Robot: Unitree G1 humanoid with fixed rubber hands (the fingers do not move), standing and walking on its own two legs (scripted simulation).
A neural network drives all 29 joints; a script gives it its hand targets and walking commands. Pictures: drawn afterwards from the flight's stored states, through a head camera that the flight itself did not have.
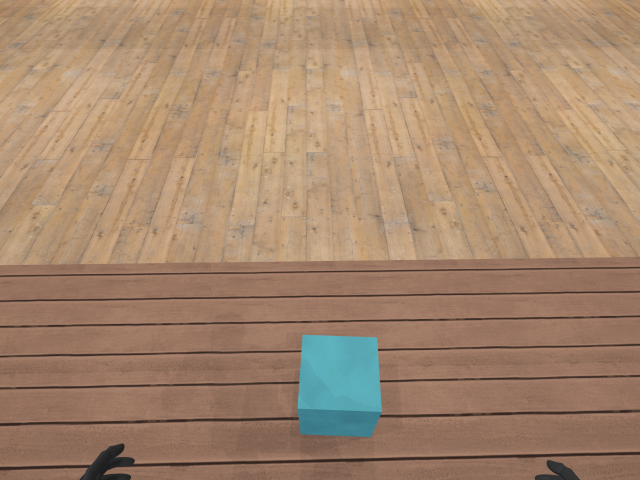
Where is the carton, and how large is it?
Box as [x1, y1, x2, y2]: [298, 335, 381, 436]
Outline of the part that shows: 303,335 298,395 298,416 300,432 305,434 370,436 381,412 376,337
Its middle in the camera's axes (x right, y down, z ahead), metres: +0.05 +0.42 +1.12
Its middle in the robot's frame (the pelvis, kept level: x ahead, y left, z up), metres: +0.45 -0.03 -0.66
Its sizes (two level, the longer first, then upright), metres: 0.210 0.200 0.250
